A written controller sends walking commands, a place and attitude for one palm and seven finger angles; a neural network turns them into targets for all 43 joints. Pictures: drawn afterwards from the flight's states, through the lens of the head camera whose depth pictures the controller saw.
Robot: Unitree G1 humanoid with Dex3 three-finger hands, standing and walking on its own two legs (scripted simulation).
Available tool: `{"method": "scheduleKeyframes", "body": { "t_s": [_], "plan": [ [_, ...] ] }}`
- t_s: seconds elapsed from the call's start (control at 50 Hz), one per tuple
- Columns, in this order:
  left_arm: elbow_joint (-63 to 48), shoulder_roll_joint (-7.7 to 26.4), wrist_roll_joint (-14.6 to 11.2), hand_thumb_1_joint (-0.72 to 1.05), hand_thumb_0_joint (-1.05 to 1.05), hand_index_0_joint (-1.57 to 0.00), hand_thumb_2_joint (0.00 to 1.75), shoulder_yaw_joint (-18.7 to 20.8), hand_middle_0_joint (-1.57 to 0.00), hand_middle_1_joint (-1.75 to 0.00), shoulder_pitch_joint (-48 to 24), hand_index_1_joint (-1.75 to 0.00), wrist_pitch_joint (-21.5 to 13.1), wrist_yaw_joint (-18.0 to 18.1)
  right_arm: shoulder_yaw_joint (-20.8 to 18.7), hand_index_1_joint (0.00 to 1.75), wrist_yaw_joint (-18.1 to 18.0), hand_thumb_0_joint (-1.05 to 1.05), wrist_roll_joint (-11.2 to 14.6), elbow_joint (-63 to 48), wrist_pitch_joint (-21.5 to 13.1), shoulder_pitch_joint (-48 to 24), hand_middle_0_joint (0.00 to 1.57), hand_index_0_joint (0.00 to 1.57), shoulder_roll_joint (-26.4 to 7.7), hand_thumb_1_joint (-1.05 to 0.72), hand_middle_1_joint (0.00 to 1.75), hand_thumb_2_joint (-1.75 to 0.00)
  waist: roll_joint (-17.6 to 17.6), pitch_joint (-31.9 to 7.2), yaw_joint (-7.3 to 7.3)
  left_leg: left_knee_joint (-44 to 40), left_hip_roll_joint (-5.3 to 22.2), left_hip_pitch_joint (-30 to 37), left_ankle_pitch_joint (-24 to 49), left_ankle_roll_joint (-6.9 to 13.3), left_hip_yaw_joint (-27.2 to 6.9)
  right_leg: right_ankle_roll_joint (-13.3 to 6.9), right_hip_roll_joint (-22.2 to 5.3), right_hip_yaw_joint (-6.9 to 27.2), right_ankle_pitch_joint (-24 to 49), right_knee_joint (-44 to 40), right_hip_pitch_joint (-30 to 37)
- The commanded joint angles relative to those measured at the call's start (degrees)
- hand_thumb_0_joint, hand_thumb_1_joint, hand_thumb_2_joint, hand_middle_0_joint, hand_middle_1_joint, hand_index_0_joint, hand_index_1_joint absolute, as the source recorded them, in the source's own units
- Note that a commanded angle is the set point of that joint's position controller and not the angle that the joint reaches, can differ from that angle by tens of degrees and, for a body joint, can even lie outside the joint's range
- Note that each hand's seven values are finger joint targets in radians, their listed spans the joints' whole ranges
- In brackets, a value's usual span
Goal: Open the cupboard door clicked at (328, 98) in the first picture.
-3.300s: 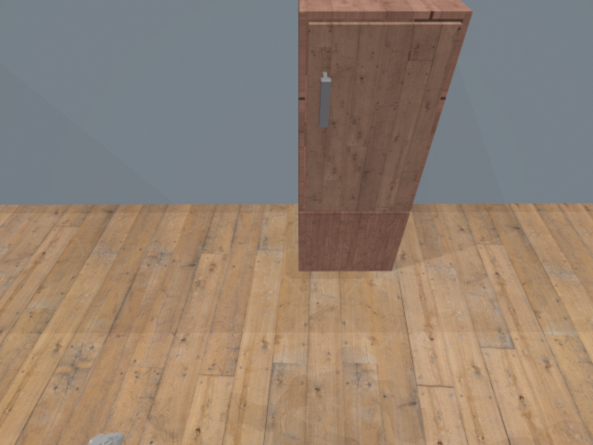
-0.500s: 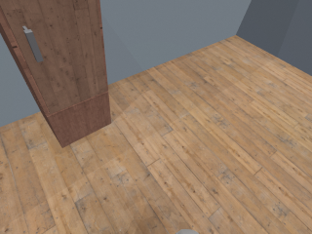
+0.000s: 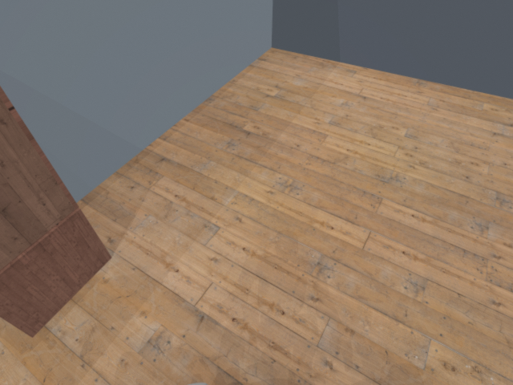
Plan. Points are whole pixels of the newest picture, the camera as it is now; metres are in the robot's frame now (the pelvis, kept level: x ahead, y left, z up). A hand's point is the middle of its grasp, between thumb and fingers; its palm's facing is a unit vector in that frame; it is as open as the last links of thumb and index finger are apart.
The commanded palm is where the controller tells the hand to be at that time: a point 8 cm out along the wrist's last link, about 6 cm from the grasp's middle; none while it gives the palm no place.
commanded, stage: walk to a spot facing it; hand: left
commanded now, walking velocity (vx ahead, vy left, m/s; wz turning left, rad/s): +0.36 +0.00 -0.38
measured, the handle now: out of the picture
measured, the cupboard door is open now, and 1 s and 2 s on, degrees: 0 0 0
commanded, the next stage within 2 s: turn to face it in 0.74 s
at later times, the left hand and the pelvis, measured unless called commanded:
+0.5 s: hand (134, 340) +0.24 +0.26 -0.18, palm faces -0.17 -0.97 -0.16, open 7.4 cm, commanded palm none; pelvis +0.18 +0.07 +0.01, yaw -16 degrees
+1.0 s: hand (225, 233) +0.50 +0.10 -0.16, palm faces -0.48 -0.85 -0.22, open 7.3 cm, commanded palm none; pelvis +0.31 +0.00 -0.01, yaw -28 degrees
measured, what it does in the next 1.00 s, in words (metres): walks ahead, turning right: left foot, then right foot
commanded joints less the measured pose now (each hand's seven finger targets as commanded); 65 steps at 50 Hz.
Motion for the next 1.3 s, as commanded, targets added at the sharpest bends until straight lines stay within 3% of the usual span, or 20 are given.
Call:
{"method": "scheduleKeyframes", "body": {
  "t_s": [0.0,0.16,0.22,0.24,0.26,0.28,0.34,0.42,0.68,0.74,0.76,0.8,0.82,0.86,0.94,1.12,1.14,1.18,1.2,1.28],
  "plan": [
    [-1.62,10.48,0.08,0.90,0.00,-0.20,0.90,2.56,-0.20,-0.30,3.13,-0.30,-2.28,0.51,-1.27,0.30,0.36,0.00,0.09,-7.11,-2.71,-4.38,0.20,0.20,-3.44,-0.90,0.30,-0.90,-9.16,6.58,0.48,-4.87,0.73,-8.88,6.48,-1.63,-1.05,-7.39,-13.17,14.04,6.39,-16.95,-1.59],
    [1.58,10.73,0.41,0.90,0.00,-0.20,0.90,2.51,-0.20,-0.30,8.37,-0.30,-2.68,0.61,-0.60,0.30,0.93,0.00,0.68,-11.22,-4.56,-13.79,0.20,0.20,-1.91,-0.90,0.30,-0.90,-10.39,6.25,3.24,-23.34,-2.79,-1.95,8.16,-0.17,0.57,-7.12,-12.91,16.43,10.76,-13.65,-0.25],
    [1.88,10.69,0.15,0.90,0.00,-0.20,0.90,2.86,-0.20,-0.30,7.05,-0.30,-2.42,0.71,-1.09,0.30,-0.11,0.00,0.60,-8.64,-5.62,-6.00,0.20,0.20,-3.66,-0.90,0.30,-0.90,-8.61,2.08,-0.67,-34.47,-5.60,15.07,9.76,0.92,2.04,-5.17,-9.96,15.04,18.29,-3.52,-3.61],
    [1.69,9.15,-0.15,0.90,0.00,-0.20,0.90,2.87,-0.20,-0.30,6.75,-0.30,-2.44,0.56,-1.77,0.30,-1.11,0.00,0.45,-5.82,-6.11,2.66,0.20,0.20,-6.99,-0.90,0.30,-0.90,-4.08,-3.17,-4.24,-37.54,-2.78,28.92,10.37,1.77,-0.84,-3.25,-6.66,12.89,19.87,8.30,-8.64],
    [1.01,5.25,-1.04,0.90,0.00,-0.20,0.90,2.59,-0.20,-0.30,9.95,-0.30,-2.09,-0.07,-3.57,0.30,-1.74,0.00,-0.52,-3.98,-6.56,10.22,0.20,0.20,-14.73,-0.90,0.30,-0.90,13.31,-11.70,-5.98,-39.99,15.22,42.77,7.79,6.53,-21.50,0.12,0.95,4.95,-1.07,26.94,-20.68],
    [-0.12,4.57,-0.78,0.90,0.00,-0.20,0.90,1.95,-0.20,-0.30,9.11,-0.30,-2.10,-0.24,-3.37,0.30,-1.75,0.00,0.19,-3.41,-5.85,13.41,0.20,0.20,-16.66,-0.90,0.30,-0.90,17.64,-12.08,-6.18,-47.18,22.70,41.11,2.72,9.46,-30.70,0.84,1.12,4.96,-15.25,40.38,-26.03],
    [0.69,5.43,0.32,0.90,0.00,-0.20,0.90,3.05,-0.20,-0.30,3.60,-0.30,-1.14,-1.38,-0.87,0.30,-1.95,0.00,0.39,-5.62,-6.23,0.18,0.20,0.20,-6.52,-0.90,0.30,-0.90,6.15,3.09,-1.98,-53.25,17.45,19.21,-4.58,7.97,-18.96,1.29,-6.13,4.74,-3.30,47.52,-27.45],
    [2.29,1.76,0.64,0.90,0.00,-0.20,0.90,3.06,-0.20,-0.30,8.74,-0.30,1.53,-1.92,0.12,0.30,-2.40,0.00,0.89,-4.11,-7.08,-2.06,0.20,0.20,-2.19,-0.90,0.30,-0.90,6.75,4.32,2.88,-52.07,11.30,12.92,13.06,5.19,0.03,3.01,-6.75,2.33,5.28,45.85,-23.64],
    [-4.94,1.24,0.37,0.90,0.00,-0.20,0.90,2.43,-0.20,-0.30,-8.14,-0.30,2.48,-1.58,-1.53,0.30,-2.40,0.00,0.15,-0.67,-4.78,4.47,0.20,0.20,-4.68,-0.90,0.30,-0.90,5.87,5.36,-1.35,-42.14,13.41,24.81,40.53,9.27,10.49,3.28,-5.45,-4.91,3.72,16.85,-23.51],
    [-4.11,3.59,0.62,0.90,0.00,-0.20,0.90,2.95,-0.20,-0.30,-1.67,-0.30,1.34,-1.26,-2.33,0.30,-2.21,0.00,0.51,-2.06,-4.29,2.23,0.20,0.20,-6.95,-0.90,0.30,-0.90,5.52,-0.45,2.50,-28.93,13.54,25.98,51.14,7.24,12.89,1.12,-2.33,-6.50,4.07,8.94,-11.85],
    [-2.44,6.17,0.73,0.90,0.00,-0.20,0.90,3.51,-0.20,-0.30,5.00,-0.30,0.30,-0.98,-2.31,0.30,-1.85,0.00,0.84,-2.84,-4.14,1.87,0.20,0.20,-7.41,-0.90,0.30,-0.90,1.35,-4.95,6.23,-16.79,12.00,21.68,47.63,4.59,13.56,0.20,-2.14,-5.69,11.21,1.64,-0.46],
    [-0.13,17.46,-0.43,0.90,0.00,-0.20,0.90,5.76,-0.20,-0.30,13.49,-0.30,-0.64,0.69,-1.10,0.30,-1.51,0.00,1.57,-6.83,-3.61,1.81,0.20,0.20,-2.10,-0.90,0.30,-0.90,-20.10,-16.05,7.77,16.17,-3.91,-7.93,-16.30,-1.57,7.40,-12.65,-26.06,29.31,62.44,0.20,22.95],
    [-0.58,16.46,-1.04,0.90,0.00,-0.20,0.90,5.41,-0.20,-0.30,11.67,-0.30,-0.06,1.62,-0.97,0.30,-2.38,0.00,1.97,-7.34,-2.91,0.10,0.20,0.20,-2.63,-0.90,0.30,-0.90,-12.62,-16.41,7.20,16.78,-1.16,-7.24,-14.94,-0.28,-2.03,-14.86,-26.53,23.88,56.37,-1.22,20.58],
    [-2.96,11.46,-0.62,0.90,0.00,-0.20,0.90,3.70,-0.20,-0.30,2.33,-0.30,0.20,2.23,-0.37,0.30,-2.00,0.00,1.37,-5.83,-2.34,-1.03,0.20,0.20,-0.94,-0.90,0.30,-0.90,-8.17,-10.39,3.69,14.86,0.39,-6.78,-7.55,0.19,-3.75,-11.39,-21.36,18.40,39.50,-4.09,9.92],
    [-2.72,6.43,0.13,0.90,0.00,-0.20,0.90,1.17,-0.20,-0.30,-4.71,-0.30,-0.99,2.57,0.79,0.30,-2.06,0.00,0.68,-1.05,-0.58,5.78,0.20,0.20,1.67,-0.90,0.30,-0.90,-6.03,-4.49,-2.43,1.87,-0.70,2.41,-0.83,0.27,-3.71,-6.68,-15.55,3.54,36.78,-6.75,-5.75],
    [-1.35,7.69,0.17,0.90,0.00,-0.20,0.90,2.24,-0.20,-0.30,-2.83,-0.30,0.78,2.43,0.16,0.30,-0.91,0.00,0.93,-3.25,-1.01,-0.05,0.20,0.20,0.99,-0.90,0.30,-0.90,-9.80,1.53,0.36,-25.82,-3.37,9.06,5.04,0.57,1.08,-4.33,-18.08,-0.75,17.53,-3.00,-6.89],
    [-1.54,7.22,-0.15,0.90,0.00,-0.20,0.90,2.28,-0.20,-0.30,-2.77,-0.30,1.14,2.41,-0.12,0.30,-0.74,0.00,0.82,-3.07,-1.17,1.59,0.20,0.20,-0.01,-0.90,0.30,-0.90,-5.74,1.35,-0.34,-31.48,-2.94,13.40,10.95,1.09,0.32,-2.11,-17.25,-2.31,12.57,0.90,-9.89],
    [-3.53,2.22,-0.79,0.90,0.00,-0.20,0.90,1.66,-0.20,-0.30,-0.92,-0.30,2.05,2.07,-1.69,0.30,-0.65,0.00,0.22,-3.98,-1.94,4.81,0.20,0.20,-8.17,-0.90,0.30,-0.90,21.46,1.83,-1.08,-46.47,14.21,15.00,30.93,9.85,-26.13,5.19,-5.53,-7.34,-14.38,22.06,-20.42],
    [-4.77,3.69,-0.31,0.90,0.00,-0.20,0.90,1.78,-0.20,-0.30,-3.53,-0.30,2.23,2.19,-1.96,0.30,-1.07,0.00,-0.17,-4.12,-1.58,4.44,0.20,0.20,-9.21,-0.90,0.30,-0.90,16.73,2.12,-1.87,-49.52,16.88,11.32,26.34,14.29,-29.28,4.71,-5.17,-1.91,-17.56,32.47,-19.88],
    [-3.15,4.16,0.10,0.90,0.00,-0.20,0.90,2.79,-0.20,-0.30,-4.07,-0.30,1.76,1.30,-1.12,0.30,-2.17,0.00,0.38,-5.64,-2.55,-1.26,0.20,0.20,-5.40,-0.90,0.30,-0.90,6.77,-0.50,0.43,-46.50,7.56,16.28,27.67,10.72,-19.55,5.45,-6.76,2.45,-3.99,39.69,-25.04]
  ]
}}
